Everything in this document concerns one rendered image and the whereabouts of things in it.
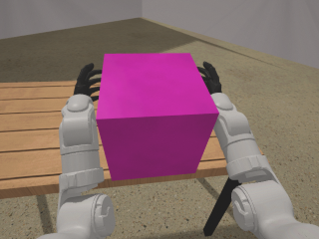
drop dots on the robot left upper arm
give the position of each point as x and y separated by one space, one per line
88 216

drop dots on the carton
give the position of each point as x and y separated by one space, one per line
155 114

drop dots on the robot right upper arm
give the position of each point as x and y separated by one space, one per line
264 209

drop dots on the right robot hand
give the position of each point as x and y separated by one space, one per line
211 78

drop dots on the table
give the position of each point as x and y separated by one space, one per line
30 156

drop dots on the right robot forearm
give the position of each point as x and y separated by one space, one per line
244 160

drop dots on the left robot hand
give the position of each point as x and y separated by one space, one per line
82 86

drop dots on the left robot forearm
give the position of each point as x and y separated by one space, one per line
79 147

